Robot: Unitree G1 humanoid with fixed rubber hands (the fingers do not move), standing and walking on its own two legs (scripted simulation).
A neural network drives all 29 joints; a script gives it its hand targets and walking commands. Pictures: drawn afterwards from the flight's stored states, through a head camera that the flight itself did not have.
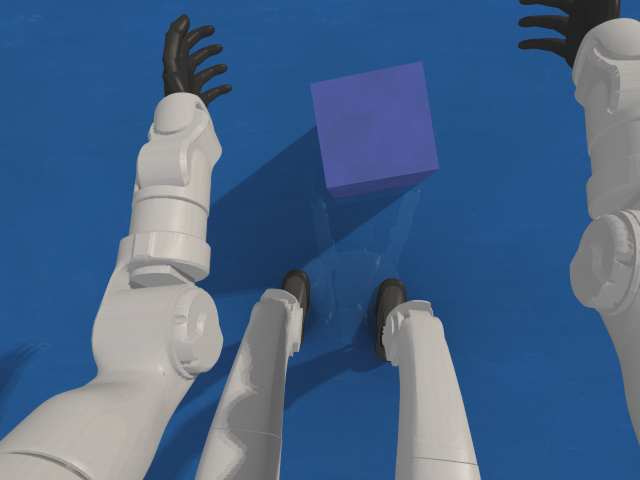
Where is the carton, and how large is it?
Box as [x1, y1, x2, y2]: [310, 61, 438, 197]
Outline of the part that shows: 421,61 310,84 326,186 334,197 417,184 438,168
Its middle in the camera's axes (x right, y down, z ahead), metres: +0.12 -0.21 +0.84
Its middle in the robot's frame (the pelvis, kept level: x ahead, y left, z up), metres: +0.55 -0.01 -0.54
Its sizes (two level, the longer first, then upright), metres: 0.210 0.200 0.250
